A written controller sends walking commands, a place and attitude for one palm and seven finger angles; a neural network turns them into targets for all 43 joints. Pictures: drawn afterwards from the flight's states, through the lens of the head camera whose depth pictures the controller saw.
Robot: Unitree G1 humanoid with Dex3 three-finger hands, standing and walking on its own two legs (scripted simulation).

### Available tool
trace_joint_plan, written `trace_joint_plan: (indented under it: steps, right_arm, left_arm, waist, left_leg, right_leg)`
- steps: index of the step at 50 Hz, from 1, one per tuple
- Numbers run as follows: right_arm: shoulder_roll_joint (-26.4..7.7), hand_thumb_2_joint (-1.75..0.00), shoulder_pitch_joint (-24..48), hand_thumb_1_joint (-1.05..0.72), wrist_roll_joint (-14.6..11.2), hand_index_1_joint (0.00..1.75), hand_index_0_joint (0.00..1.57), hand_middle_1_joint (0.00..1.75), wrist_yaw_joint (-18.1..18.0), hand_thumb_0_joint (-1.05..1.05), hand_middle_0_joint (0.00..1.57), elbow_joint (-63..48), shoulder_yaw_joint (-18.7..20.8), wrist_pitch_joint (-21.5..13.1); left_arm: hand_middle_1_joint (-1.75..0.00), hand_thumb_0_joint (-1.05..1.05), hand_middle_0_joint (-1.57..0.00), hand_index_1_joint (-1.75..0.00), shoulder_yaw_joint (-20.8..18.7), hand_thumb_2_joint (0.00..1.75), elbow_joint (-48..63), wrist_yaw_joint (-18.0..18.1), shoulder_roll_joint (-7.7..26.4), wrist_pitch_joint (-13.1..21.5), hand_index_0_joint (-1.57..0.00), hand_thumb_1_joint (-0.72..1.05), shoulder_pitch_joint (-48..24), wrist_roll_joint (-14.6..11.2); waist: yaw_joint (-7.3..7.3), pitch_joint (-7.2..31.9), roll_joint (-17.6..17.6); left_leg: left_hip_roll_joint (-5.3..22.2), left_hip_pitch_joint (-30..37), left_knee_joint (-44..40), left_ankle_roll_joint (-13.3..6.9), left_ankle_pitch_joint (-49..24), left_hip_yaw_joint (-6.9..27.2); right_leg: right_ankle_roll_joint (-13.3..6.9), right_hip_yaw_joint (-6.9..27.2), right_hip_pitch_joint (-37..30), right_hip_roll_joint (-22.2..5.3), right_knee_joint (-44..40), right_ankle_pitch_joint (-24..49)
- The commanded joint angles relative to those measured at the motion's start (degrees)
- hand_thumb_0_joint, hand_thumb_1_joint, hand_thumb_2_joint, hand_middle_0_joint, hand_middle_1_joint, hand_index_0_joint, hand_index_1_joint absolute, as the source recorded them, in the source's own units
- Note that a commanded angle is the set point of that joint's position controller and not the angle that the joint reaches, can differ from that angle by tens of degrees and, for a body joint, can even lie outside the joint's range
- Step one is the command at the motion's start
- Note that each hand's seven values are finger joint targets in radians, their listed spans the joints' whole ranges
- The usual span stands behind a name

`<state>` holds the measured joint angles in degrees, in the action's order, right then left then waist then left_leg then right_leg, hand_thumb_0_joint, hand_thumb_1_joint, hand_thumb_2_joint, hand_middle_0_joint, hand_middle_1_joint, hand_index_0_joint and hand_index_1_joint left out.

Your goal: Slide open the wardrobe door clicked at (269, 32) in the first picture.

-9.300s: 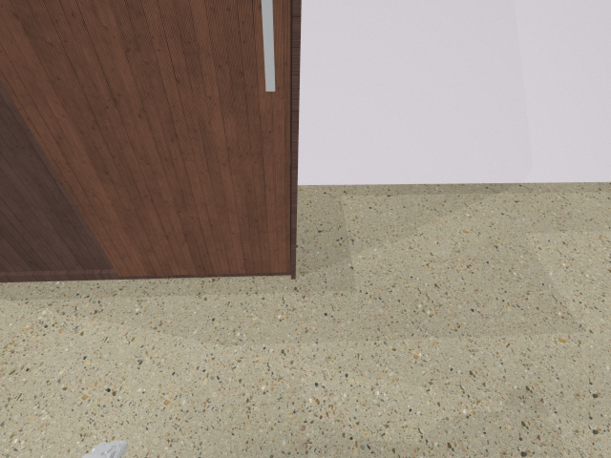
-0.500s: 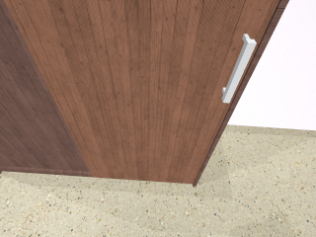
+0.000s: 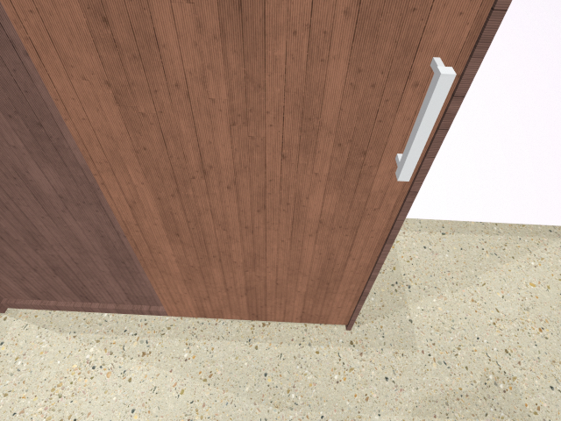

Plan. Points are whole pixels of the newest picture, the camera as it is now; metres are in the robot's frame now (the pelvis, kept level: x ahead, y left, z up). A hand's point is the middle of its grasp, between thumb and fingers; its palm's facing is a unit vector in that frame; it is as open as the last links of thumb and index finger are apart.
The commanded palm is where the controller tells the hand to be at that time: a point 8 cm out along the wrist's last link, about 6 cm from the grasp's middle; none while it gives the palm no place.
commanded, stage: look again from close up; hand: right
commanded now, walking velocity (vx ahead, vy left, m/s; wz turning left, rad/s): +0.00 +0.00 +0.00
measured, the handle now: (418, 124) +0.53 -0.19 +0.16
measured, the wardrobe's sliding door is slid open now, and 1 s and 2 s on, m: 0.00 0.00 0.00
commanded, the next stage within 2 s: shuffle to correct the standing spot in 0.26 s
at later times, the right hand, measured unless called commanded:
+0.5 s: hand out of the picture +0.02 -0.19 -0.17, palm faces +0.04 +0.98 -0.21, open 7.3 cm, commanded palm none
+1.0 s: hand out of the picture +0.08 -0.22 -0.18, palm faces +0.08 +0.97 -0.21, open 7.3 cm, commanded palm none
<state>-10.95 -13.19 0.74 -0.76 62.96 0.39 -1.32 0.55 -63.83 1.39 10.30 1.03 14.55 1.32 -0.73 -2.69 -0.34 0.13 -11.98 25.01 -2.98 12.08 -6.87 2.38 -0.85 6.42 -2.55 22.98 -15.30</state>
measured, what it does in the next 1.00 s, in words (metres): shifts its weight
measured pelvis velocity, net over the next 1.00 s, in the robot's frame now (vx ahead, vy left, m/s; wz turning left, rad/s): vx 0.06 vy -0.04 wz -0.05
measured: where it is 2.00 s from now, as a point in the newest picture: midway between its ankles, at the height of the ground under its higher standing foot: outside the picture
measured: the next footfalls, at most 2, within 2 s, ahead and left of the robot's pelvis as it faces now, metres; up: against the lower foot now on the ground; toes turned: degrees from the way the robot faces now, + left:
none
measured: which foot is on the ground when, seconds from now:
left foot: down 0.00-1.00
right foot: down 0.00-1.00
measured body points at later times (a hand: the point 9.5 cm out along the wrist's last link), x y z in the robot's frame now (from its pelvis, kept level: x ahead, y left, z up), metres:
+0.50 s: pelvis +0.00 +0.00 +0.00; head +0.01 +0.00 +0.45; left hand +0.01 +0.22 -0.16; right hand +0.02 -0.24 -0.16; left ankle +0.02 +0.08 -0.74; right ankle -0.03 -0.15 -0.74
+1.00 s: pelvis +0.06 -0.04 -0.01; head +0.09 -0.04 +0.44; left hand +0.03 +0.15 -0.17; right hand +0.07 -0.27 -0.17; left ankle +0.06 +0.06 -0.74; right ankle -0.02 -0.13 -0.74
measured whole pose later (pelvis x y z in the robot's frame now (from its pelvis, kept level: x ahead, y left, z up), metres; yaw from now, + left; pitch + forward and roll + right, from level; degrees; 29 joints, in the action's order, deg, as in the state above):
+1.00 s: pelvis +0.06 -0.04 -0.01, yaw -3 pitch +0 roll +0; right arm -8.9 -14.4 0.7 -2.7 61.6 1.6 -1.3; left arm -0.7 -64.7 2.7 4.5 0.3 20.0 0.2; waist 0.4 -3.2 0.3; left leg 2.2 -14.3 32.2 -1.4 17.9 -7.0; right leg -0.5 -3.9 6.7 0.5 29.4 -22.0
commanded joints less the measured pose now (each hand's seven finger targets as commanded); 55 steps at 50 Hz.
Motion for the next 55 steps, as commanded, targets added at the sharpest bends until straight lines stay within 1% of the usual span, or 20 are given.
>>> trace_joint_plan:
  steps: [1, 18, 22, 25, 27, 29, 31, 33, 34, 37, 39, 41, 43, 45, 46, 48, 50, 52, 54, 55]
  right_arm:
    - [-7.8, -0.9, -1.9, -0.9, -0.1, 0.3, 0.2, 0.3, -0.7, 0.0, 0.2, -2.6, 1.6, -0.8]
    - [-7.5, -0.9, -2.5, -0.9, -0.1, 0.3, 0.2, 0.3, -0.7, 0.0, 0.2, -2.1, 1.6, -0.8]
    - [-5.9, -0.9, -5.2, -0.9, 0.2, 0.3, 0.2, 0.3, -0.7, 0.0, 0.2, -1.7, 1.6, -0.1]
    - [-7.9, -0.9, -7.7, -0.9, 0.6, 0.3, 0.2, 0.3, -0.8, 0.0, 0.2, -2.3, 2.9, 0.3]
    - [-7.8, -0.9, -8.0, -0.9, 0.7, 0.3, 0.2, 0.3, -0.9, 0.0, 0.2, -3.1, 3.6, 0.2]
    - [-7.2, -0.9, -6.8, -0.9, 0.7, 0.3, 0.2, 0.3, -0.8, 0.0, 0.2, -3.7, 3.8, 0.2]
    - [-5.4, -0.9, -5.2, -0.9, 0.5, 0.3, 0.2, 0.3, -0.6, 0.0, 0.2, -4.4, 3.6, 0.4]
    - [-1.9, -0.9, -3.7, -0.9, 0.7, 0.3, 0.2, 0.3, -0.2, 0.0, 0.2, -5.4, 2.9, 0.8]
    - [-0.3, -0.9, -2.6, -0.9, 1.0, 0.3, 0.2, 0.3, -0.1, 0.0, 0.2, -6.3, 2.4, 0.6]
    - [1.2, -0.9, -1.4, -0.9, 0.7, 0.3, 0.2, 0.3, 0.2, 0.0, 0.2, -6.4, 2.0, -0.2]
    - [2.4, -0.9, -3.8, -0.9, 0.3, 0.3, 0.2, 0.3, 0.1, 0.0, 0.2, -4.9, 1.8, -0.4]
    - [0.1, -0.9, -9.0, -0.9, 0.0, 0.3, 0.2, 0.3, -0.5, 0.0, 0.2, -2.6, 2.1, -1.0]
    - [-4.2, -0.9, -12.1, -0.9, -0.3, 0.3, 0.2, 0.3, -1.3, 0.0, 0.2, -0.6, 2.4, -1.1]
    - [-3.9, -0.9, -11.2, -0.9, -0.3, 0.3, 0.2, 0.3, -2.0, 0.0, 0.2, -0.4, 2.2, -0.8]
    - [-3.8, -0.9, -10.1, -0.9, -0.2, 0.3, 0.2, 0.3, -2.3, 0.0, 0.2, -0.7, 2.2, -0.4]
    - [-3.4, -0.9, -7.4, -0.9, 0.0, 0.3, 0.2, 0.3, -2.6, 0.0, 0.2, -1.7, 2.0, 0.3]
    - [-2.2, -0.9, -5.1, -0.9, -0.2, 0.3, 0.2, 0.3, -2.5, 0.0, 0.2, -3.6, 2.1, 0.7]
    - [-1.9, -0.9, -3.2, -0.9, -0.2, 0.3, 0.2, 0.3, -2.6, 0.0, 0.2, -4.9, 2.4, 1.3]
    - [-1.5, -0.9, -2.3, -0.9, 0.0, 0.3, 0.2, 0.3, -2.3, 0.0, 0.2, -5.4, 2.4, 2.0]
    - [-1.3, -0.9, -2.2, -0.9, 0.2, 0.3, 0.2, 0.3, -2.1, 0.0, 0.2, -5.4, 2.3, 1.9]
  left_arm:
    - [-0.3, 0.0, -0.2, -0.3, -0.9, 0.9, 1.4, 0.3, 6.1, 1.0, -0.2, 0.9, 3.4, -0.3]
    - [-0.3, 0.0, -0.2, -0.3, -1.0, 0.9, 1.1, 0.4, 5.8, 1.0, -0.2, 0.9, 3.8, -0.3]
    - [-0.3, 0.0, -0.2, -0.3, -0.4, 0.9, 0.6, 0.1, 2.9, 0.0, -0.2, 0.9, 6.3, 0.1]
    - [-0.3, 0.0, -0.2, -0.3, -0.7, 0.9, 1.5, -0.1, 2.2, -0.7, -0.2, 0.9, 7.3, 0.2]
    - [-0.3, 0.0, -0.2, -0.3, -0.8, 0.9, 1.9, -0.3, 2.0, -0.4, -0.2, 0.9, 7.5, 0.3]
    - [-0.3, 0.0, -0.2, -0.3, -0.9, 0.9, 1.4, -0.6, 0.9, 0.0, -0.2, 0.9, 9.5, 0.2]
    - [-0.3, 0.0, -0.2, -0.3, -0.9, 0.9, 0.3, -0.5, 0.8, 0.4, -0.2, 0.9, 13.5, 0.3]
    - [-0.3, 0.0, -0.2, -0.3, -1.5, 0.9, 0.1, -0.1, 3.8, 0.7, -0.2, 0.9, 15.7, 0.5]
    - [-0.3, 0.0, -0.2, -0.3, -1.7, 0.9, 0.3, 0.4, 4.9, 0.8, -0.2, 0.9, 16.5, 0.3]
    - [-0.3, 0.0, -0.2, -0.3, -1.3, 0.9, 0.9, 1.0, 3.7, 1.4, -0.2, 0.9, 15.8, 0.5]
    - [-0.3, 0.0, -0.2, -0.3, -1.2, 0.9, 1.2, 1.5, 3.6, 1.7, -0.2, 0.9, 13.7, 0.2]
    - [-0.3, 0.0, -0.2, -0.3, -1.1, 0.9, 1.3, 1.9, 2.6, 2.2, -0.2, 0.9, 12.2, -0.8]
    - [-0.3, 0.0, -0.2, -0.3, -1.7, 0.9, 1.8, 1.9, 1.6, 2.3, -0.2, 0.9, 11.8, -1.3]
    - [-0.3, 0.0, -0.2, -0.3, -2.1, 0.9, 1.1, 1.9, -0.4, 0.7, -0.2, 0.9, 11.6, -1.6]
    - [-0.3, 0.0, -0.2, -0.3, -2.1, 0.9, 0.6, 1.8, -1.2, 0.2, -0.2, 0.9, 11.6, -1.6]
    - [-0.3, 0.0, -0.2, -0.3, -2.1, 0.9, 0.2, 1.6, -2.3, -0.3, -0.2, 0.9, 10.9, -1.5]
    - [-0.3, 0.0, -0.2, -0.3, -2.6, 0.9, -0.1, 1.8, -0.7, 0.1, -0.2, 0.9, 10.8, -0.9]
    - [-0.3, 0.0, -0.2, -0.3, -2.8, 0.9, 0.3, 2.2, 1.4, 0.1, -0.2, 0.9, 10.8, -0.7]
    - [-0.3, 0.0, -0.2, -0.3, -2.8, 0.9, 0.8, 2.2, 2.5, 0.3, -0.2, 0.9, 8.4, -0.6]
    - [-0.3, 0.0, -0.2, -0.3, -2.8, 0.9, 1.1, 2.2, 2.3, 0.4, -0.2, 0.9, 7.6, -0.5]
  waist:
    - [0.1, 0.0, -0.2]
    - [0.04, 0.6, 0.8]
    - [-0.61, -2.1, 3.4]
    - [-1.19, -3.7, 8.1]
    - [-1.14, -4.1, 7.8]
    - [0.08, -3.6, 5.2]
    - [1.42, -3.9, 1.2]
    - [2.14, -5.8, -11.9]
    - [2.43, -6.9, -15.0]
    - [1.81, -4.8, -8.2]
    - [0.24, -1.2, -5.3]
    - [-1.94, 2.3, -1.8]
    - [-1.27, 4.3, 2.1]
    - [-0.67, 3.2, 11.2]
    - [-0.41, 2.8, 10.6]
    - [0.51, 2.2, 8.1]
    - [0.7, 2.4, -2.1]
    - [0.77, 2.0, -6.1]
    - [0.42, 1.3, -6.7]
    - [0.22, 0.9, -5.6]
  left_leg:
    - [7.6, 4.1, -5.6, -0.1, -4.3, 8.6]
    - [7.6, 4.7, -5.1, -0.2, -5.9, 8.6]
    - [9.2, 3.4, -7.8, -1.1, 10.4, 11.4]
    - [14.1, 2.2, -14.1, -4.2, 23.0, 18.4]
    - [17.0, 0.0, -15.3, -6.5, 23.2, 20.6]
    - [15.9, -3.9, -12.6, -6.2, 20.2, 16.4]
    - [10.8, -7.5, -5.6, -4.0, 17.7, 9.8]
    - [3.2, -10.3, 8.2, -0.3, 14.7, 0.4]
    - [1.2, -14.0, 14.1, 0.3, 15.3, -1.7]
    - [2.5, -16.7, 19.4, 0.1, 19.0, 1.3]
    - [2.7, -8.8, 9.7, 0.9, 11.8, 1.3]
    - [4.8, 5.2, -0.7, 1.1, -10.0, 4.1]
    - [13.6, 14.2, 4.4, -2.3, -41.1, 10.5]
    - [15.3, 12.7, 5.3, -4.4, -52.3, 10.1]
    - [15.9, 11.5, 5.3, -4.8, -52.2, 9.8]
    - [14.7, 7.0, 5.5, -4.0, -45.0, 9.1]
    - [9.4, 2.8, 8.1, -0.4, -31.5, 6.3]
    - [5.7, -1.6, 10.1, 1.6, -11.7, 3.7]
    - [3.8, -5.1, 9.6, 2.5, 5.0, 3.7]
    - [3.7, -4.6, 7.0, 2.4, 4.8, 3.8]
  right_leg:
    - [-2.8, 2.2, 5.7, -3.3, -3.6, 6.9]
    - [-2.9, 2.1, 5.4, -3.4, -3.7, 7.3]
    - [-2.7, -0.2, 9.1, -1.0, -0.6, -2.9]
    - [-2.7, -2.7, 12.9, 0.7, 7.6, -7.5]
    - [-3.0, -2.3, 13.6, -0.6, 11.2, -7.7]
    - [-3.3, -2.9, 8.7, -0.6, 6.9, -5.8]
    - [-3.8, -2.2, 3.8, -0.6, 0.6, -4.1]
    - [-7.3, 7.8, 4.8, -7.6, -7.1, -4.9]
    - [-10.6, 13.4, 3.5, -11.3, -10.3, -2.0]
    - [-14.5, 12.4, -1.9, -12.6, -5.5, 22.9]
    - [-12.1, 7.2, -2.3, -9.9, -1.6, 35.1]
    - [-7.2, 2.9, 1.7, -6.2, 5.1, 39.9]
    - [-3.6, 0.7, 9.2, -1.9, 5.0, 19.2]
    - [-2.2, -0.9, 9.7, -0.7, 7.3, 9.7]
    - [-1.9, -1.0, 9.5, -0.8, 7.3, 6.6]
    - [-2.0, -1.0, 6.5, -1.6, 3.6, 6.5]
    - [-3.2, 0.6, 0.2, -4.9, 1.1, 33.2]
    - [-5.3, 3.3, -3.6, -8.4, 1.5, 53.8]
    - [-8.2, 5.2, -6.8, -10.5, 1.2, 57.8]
    - [-8.4, 4.8, -7.0, -10.0, 1.7, 56.5]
